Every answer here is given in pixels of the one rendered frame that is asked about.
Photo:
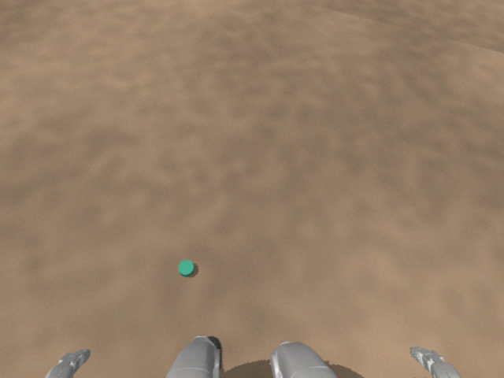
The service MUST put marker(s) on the left robot hand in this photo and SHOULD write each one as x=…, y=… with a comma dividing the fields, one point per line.
x=69, y=364

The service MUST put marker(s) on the left robot foot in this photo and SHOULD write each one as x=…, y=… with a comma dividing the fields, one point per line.
x=216, y=343

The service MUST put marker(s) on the tin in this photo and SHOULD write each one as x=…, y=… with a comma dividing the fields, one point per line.
x=186, y=268

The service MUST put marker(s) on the right robot hand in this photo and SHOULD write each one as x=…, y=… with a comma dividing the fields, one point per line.
x=434, y=363

